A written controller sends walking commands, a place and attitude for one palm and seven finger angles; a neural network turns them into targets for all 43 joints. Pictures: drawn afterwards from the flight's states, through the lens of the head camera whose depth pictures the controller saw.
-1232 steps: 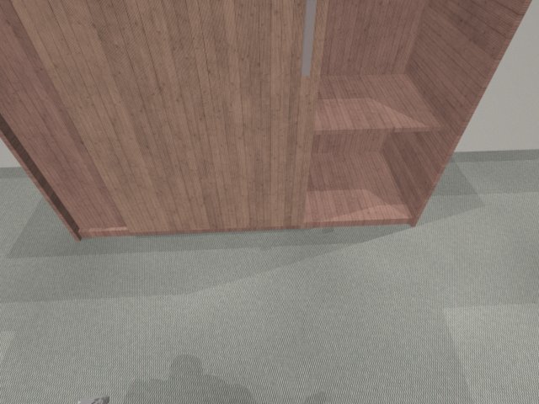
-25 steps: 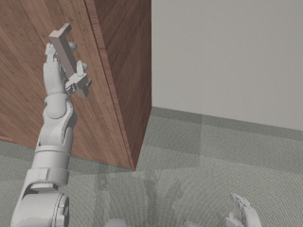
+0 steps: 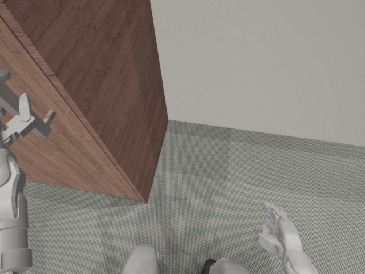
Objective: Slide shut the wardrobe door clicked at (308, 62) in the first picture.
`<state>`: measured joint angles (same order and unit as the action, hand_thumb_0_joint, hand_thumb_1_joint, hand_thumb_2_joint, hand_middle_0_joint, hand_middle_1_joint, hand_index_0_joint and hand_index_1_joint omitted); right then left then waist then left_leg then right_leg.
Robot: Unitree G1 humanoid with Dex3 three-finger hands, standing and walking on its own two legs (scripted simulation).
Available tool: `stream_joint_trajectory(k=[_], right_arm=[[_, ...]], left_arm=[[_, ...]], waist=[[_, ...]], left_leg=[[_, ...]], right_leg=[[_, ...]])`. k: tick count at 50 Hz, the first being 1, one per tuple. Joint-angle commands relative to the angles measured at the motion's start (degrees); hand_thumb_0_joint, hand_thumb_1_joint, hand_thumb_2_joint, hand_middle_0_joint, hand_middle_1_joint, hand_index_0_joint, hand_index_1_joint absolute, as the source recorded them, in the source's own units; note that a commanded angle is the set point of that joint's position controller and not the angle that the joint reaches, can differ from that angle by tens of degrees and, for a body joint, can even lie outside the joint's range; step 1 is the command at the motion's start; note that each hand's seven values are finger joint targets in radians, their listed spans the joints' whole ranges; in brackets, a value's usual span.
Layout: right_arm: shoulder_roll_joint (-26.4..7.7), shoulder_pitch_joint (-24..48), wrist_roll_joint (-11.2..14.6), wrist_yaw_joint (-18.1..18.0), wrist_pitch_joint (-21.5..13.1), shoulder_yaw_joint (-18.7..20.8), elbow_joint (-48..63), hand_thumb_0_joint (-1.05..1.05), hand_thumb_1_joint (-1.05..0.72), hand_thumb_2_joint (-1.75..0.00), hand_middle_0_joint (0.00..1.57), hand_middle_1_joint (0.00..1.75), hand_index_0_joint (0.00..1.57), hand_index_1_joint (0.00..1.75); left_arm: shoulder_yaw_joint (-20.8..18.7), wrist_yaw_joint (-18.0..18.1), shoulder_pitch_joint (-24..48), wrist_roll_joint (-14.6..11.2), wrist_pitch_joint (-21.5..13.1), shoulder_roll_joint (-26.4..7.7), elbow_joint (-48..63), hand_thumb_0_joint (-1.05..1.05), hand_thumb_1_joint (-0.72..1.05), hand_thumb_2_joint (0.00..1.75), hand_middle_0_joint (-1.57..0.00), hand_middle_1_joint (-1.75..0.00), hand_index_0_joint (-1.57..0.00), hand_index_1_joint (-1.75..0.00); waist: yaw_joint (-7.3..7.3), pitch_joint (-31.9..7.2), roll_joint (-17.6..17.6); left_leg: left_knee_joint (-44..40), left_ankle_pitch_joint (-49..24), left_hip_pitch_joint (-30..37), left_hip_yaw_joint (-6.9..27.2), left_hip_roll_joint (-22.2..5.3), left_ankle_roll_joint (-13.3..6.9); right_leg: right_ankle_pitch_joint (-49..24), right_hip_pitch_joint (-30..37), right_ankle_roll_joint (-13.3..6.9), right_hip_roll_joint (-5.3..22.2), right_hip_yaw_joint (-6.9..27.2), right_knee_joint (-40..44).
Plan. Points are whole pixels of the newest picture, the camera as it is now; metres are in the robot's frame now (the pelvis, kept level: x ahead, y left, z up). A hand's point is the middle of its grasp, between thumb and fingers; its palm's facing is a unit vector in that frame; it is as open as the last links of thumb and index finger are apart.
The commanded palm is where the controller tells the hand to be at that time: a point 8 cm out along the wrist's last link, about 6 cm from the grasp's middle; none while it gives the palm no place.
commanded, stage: stop walking and hold the door there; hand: left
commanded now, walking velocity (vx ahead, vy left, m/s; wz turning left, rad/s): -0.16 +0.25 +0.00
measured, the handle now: (20, 96) +0.36 +0.36 +0.14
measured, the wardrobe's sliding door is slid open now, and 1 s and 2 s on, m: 0.00 0.00 0.00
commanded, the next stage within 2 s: none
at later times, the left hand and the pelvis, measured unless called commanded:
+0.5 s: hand (26, 117) +0.32 +0.33 +0.14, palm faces +0.56 -0.78 -0.26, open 7.0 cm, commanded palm +0.27 +0.34 +0.14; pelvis -0.01 +0.01 +0.01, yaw -7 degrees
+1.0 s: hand (25, 117) +0.32 +0.33 +0.14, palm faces +0.54 -0.80 -0.26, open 7.0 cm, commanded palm +0.27 +0.34 +0.14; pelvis +0.01 +0.04 +0.01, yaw -7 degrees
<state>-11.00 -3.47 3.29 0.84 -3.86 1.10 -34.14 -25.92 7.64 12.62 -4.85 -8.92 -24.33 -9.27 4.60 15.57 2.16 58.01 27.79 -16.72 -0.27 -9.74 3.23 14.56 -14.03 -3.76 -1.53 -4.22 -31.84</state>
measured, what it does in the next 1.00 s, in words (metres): steps on the spot: left foot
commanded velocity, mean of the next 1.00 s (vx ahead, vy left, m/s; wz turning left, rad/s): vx -0.01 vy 0.00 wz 0.00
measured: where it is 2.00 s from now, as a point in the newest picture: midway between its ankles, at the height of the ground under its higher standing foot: outside the picture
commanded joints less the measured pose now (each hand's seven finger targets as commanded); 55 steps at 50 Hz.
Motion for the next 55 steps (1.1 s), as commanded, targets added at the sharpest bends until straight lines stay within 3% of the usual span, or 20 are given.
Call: stream_joint_trajectory(k=[1,4,7,8,9,10,11,12,13,14,16,18,21,24,26,31,33,35,47,55], right_arm=[[-6.2,-0.6,-0.7,-2.5,-3.1,0.6,4.8,0.0,-0.9,-0.9,0.2,0.3,0.2,0.3],[-6.9,0.2,-0.4,-3.6,-2.5,0.4,5.1,0.0,-0.9,-0.9,0.2,0.3,0.2,0.3],[-8.1,-0.6,-0.1,-4.6,-1.9,1.7,5.3,0.0,-0.9,-0.9,0.2,0.3,0.2,0.3],[-9.2,-0.4,0.1,-4.9,-1.7,2.4,5.7,0.0,-0.9,-0.9,0.2,0.3,0.2,0.3],[-9.9,-0.6,0.3,-4.9,-1.8,2.6,6.2,0.0,-0.9,-0.9,0.2,0.3,0.2,0.3],[-10.8,-1.3,0.4,-4.8,-2.0,2.9,6.6,0.0,-0.9,-0.9,0.2,0.3,0.2,0.3],[-11.8,-3.3,0.8,-4.4,-2.0,2.9,6.5,0.0,-0.9,-0.9,0.2,0.3,0.2,0.3],[-10.5,-2.0,-0.1,-4.5,-2.7,2.4,7.1,0.0,-0.9,-0.9,0.2,0.3,0.2,0.3],[-10.3,-1.1,-0.9,-4.8,-3.1,2.2,6.7,0.0,-0.9,-0.9,0.2,0.3,0.2,0.3],[-9.8,-1.8,-1.3,-4.9,-3.1,1.5,6.4,0.0,-0.9,-0.9,0.2,0.3,0.2,0.3],[-10.6,-3.0,-1.2,-5.1,-3.1,1.4,6.1,0.0,-0.9,-0.9,0.2,0.3,0.2,0.3],[-11.5,-3.1,-1.1,-5.5,-3.1,1.2,6.3,0.0,-0.9,-0.9,0.2,0.3,0.2,0.3],[-11.9,-3.6,-1.2,-5.9,-3.2,1.3,5.5,0.0,-0.9,-0.9,0.2,0.3,0.2,0.3],[-11.8,-4.5,-1.3,-6.0,-3.5,1.3,4.0,0.0,-0.9,-0.9,0.2,0.3,0.2,0.3],[-11.7,-5.1,-1.5,-6.1,-3.7,1.2,3.1,0.0,-0.9,-0.9,0.2,0.3,0.2,0.3],[-12.0,-4.9,-1.3,-6.5,-3.9,1.1,2.3,0.0,-0.9,-0.9,0.2,0.3,0.2,0.3],[-11.7,-4.1,-1.2,-6.7,-4.1,0.8,2.4,0.0,-0.9,-0.9,0.2,0.3,0.2,0.3],[-11.8,-4.9,-1.2,-6.9,-4.0,0.8,2.0,0.0,-0.9,-0.9,0.2,0.3,0.2,0.3],[-10.6,-3.4,-1.5,-6.9,-3.3,0.4,3.1,0.0,-0.9,-0.9,0.2,0.3,0.2,0.3],[-10.4,-3.2,-1.8,-6.9,-2.5,0.4,3.4,0.0,-0.9,-0.9,0.2,0.3,0.2,0.3]], left_arm=[[-8.5,2.1,8.2,2.1,-4.3,-20.4,10.5,0.0,0.9,0.9,-0.45,-1.4,-0.45,-1.4],[-7.7,3.0,3.7,2.1,-4.2,-18.4,9.7,0.0,0.9,0.9,-0.45,-1.4,-0.45,-1.4],[-4.8,3.1,3.8,2.4,-3.9,-15.9,13.5,0.0,0.9,0.9,-0.45,-1.4,-0.45,-1.4],[-3.6,3.1,3.1,2.1,-3.6,-15.2,14.4,0.0,0.9,0.9,-0.45,-1.4,-0.45,-1.4],[-1.7,2.8,3.3,2.0,-3.6,-13.4,16.6,0.0,0.9,0.9,-0.45,-1.4,-0.45,-1.4],[-0.2,2.5,3.1,2.1,-3.4,-12.2,18.1,0.0,0.9,0.9,-0.45,-1.4,-0.45,-1.4],[1.9,1.8,2.4,2.1,-3.3,-10.5,17.7,0.0,0.9,0.9,-0.45,-1.4,-0.45,-1.4],[4.1,1.6,-0.8,2.5,-2.5,-7.4,15.2,0.0,0.9,0.9,-0.45,-1.4,-0.45,-1.4],[1.0,1.9,-0.3,2.8,-2.0,-11.4,15.1,0.0,0.9,0.9,-0.45,-1.4,-0.45,-1.4],[-0.6,2.3,1.8,3.5,-2.0,-14.6,15.7,0.0,0.9,0.9,-0.45,-1.4,-0.45,-1.4],[-0.4,2.4,0.5,3.4,-1.2,-14.5,13.4,0.0,0.9,0.9,-0.45,-1.4,-0.45,-1.4],[0.6,2.1,0.4,3.2,-0.5,-14.0,11.2,0.0,0.9,0.9,-0.45,-1.4,-0.45,-1.4],[-0.5,2.4,2.3,3.6,-0.3,-15.4,7.3,0.0,0.9,0.9,-0.45,-1.4,-0.45,-1.4],[-0.2,2.5,3.6,3.3,-0.7,-15.6,4.4,0.0,0.9,0.9,-0.45,-1.4,-0.45,-1.4],[-0.8,2.7,4.6,3.4,-1.2,-16.3,3.1,0.0,0.9,0.9,-0.45,-1.4,-0.45,-1.4],[0.1,2.6,2.6,3.7,-1.8,-14.8,2.0,0.0,0.9,0.9,-0.45,-1.4,-0.45,-1.4],[3.0,2.2,3.0,3.7,-2.1,-11.9,3.5,0.0,0.9,0.9,-0.45,-1.4,-0.45,-1.4],[1.9,2.4,1.1,3.8,-2.1,-12.7,2.6,0.0,0.9,0.9,-0.45,-1.4,-0.45,-1.4],[7.2,2.2,-0.7,3.7,-2.0,-7.0,8.5,0.0,0.9,0.9,-0.45,-1.4,-0.45,-1.4],[5.1,2.2,-2.4,3.6,-2.1,-8.5,9.6,0.0,0.9,0.9,-0.45,-1.4,-0.45,-1.4]], waist=[[-3.19,-32.0,-3.5],[-3.31,-33.1,-10.8],[-4.46,-33.6,-8.0],[-4.7,-32.5,-4.3],[-4.31,-31.6,-0.2],[-4.02,-30.7,4.2],[-4.41,-28.8,4.8],[-4.4,-26.6,9.8],[-3.92,-24.5,16.5],[-3.78,-23.9,17.2],[-4.07,-23.2,11.9],[-4.27,-22.7,7.9],[-4.79,-21.8,3.6],[-5.19,-21.0,0.2],[-5.42,-22.6,-1.5],[-5.1,-21.7,2.1],[-5.23,-21.5,4.1],[-4.91,-21.5,2.0],[-5.1,-22.6,1.5],[-5.05,-24.2,1.6]], left_leg=[[-1.0,7.1,-8.4,1.7,6.3,-1.3],[-16.4,-1.3,-3.8,-1.7,8.7,-1.9],[-30.7,-16.4,5.9,-2.6,8.0,-2.4],[-33.4,-24.9,10.5,-2.3,6.1,-2.9],[-33.0,-39.1,14.6,1.2,0.6,-4.6],[-32.6,-46.1,16.4,5.0,-3.9,-6.7],[-33.9,-44.1,16.0,5.2,-4.9,-7.5],[-36.6,-41.8,14.2,5.9,-6.2,-8.5],[-39.2,-41.1,12.5,5.6,-7.3,-9.4],[-41.4,-37.0,9.9,6.5,-7.4,-9.4],[-41.1,-29.6,8.0,5.5,-6.8,-9.3],[-39.3,-22.5,5.2,2.9,-4.4,-7.5],[-37.4,-7.4,0.4,-1.2,1.6,-4.3],[-34.1,-5.2,3.6,-1.1,4.0,-4.0],[-33.8,-7.4,6.0,0.0,3.9,-4.3],[-40.2,-6.4,4.7,2.5,1.7,-5.2],[-41.8,-6.5,4.9,2.9,1.0,-5.3],[-41.9,-9.4,4.9,2.8,0.8,-5.3],[-40.8,-17.0,8.7,0.8,1.1,-4.3],[-39.5,-21.6,9.4,0.2,2.1,-3.6]], right_leg=[[-67.2,22.3,-5.6,19.5,19.7,2.2],[-62.4,21.6,-3.7,16.8,16.0,2.9],[-52.1,16.7,-0.4,14.8,14.3,2.6],[-45.2,12.7,1.1,13.1,13.5,2.4],[-35.8,7.2,3.0,10.5,12.2,2.4],[-22.0,2.4,4.3,7.2,12.1,2.8],[-8.8,0.7,4.2,4.9,11.8,2.5],[-2.0,-1.5,4.6,3.2,8.4,0.9],[3.8,-2.7,4.7,2.8,6.3,-2.8],[8.2,-1.6,4.6,2.7,5.1,-5.2],[6.0,0.7,4.6,2.8,4.3,-2.3],[0.7,4.4,4.8,3.0,3.8,3.8],[-2.5,5.1,3.8,4.7,8.4,10.3],[7.1,-2.4,2.2,7.5,14.9,16.2],[9.2,-3.8,2.0,8.0,15.1,16.9],[4.6,-2.0,3.4,5.0,10.4,13.2],[1.5,-1.3,3.7,4.4,8.8,11.5],[-1.5,-0.1,3.9,4.2,8.1,10.7],[-7.7,0.0,4.0,4.4,7.4,10.0],[-11.5,1.8,3.8,5.0,7.4,10.3]])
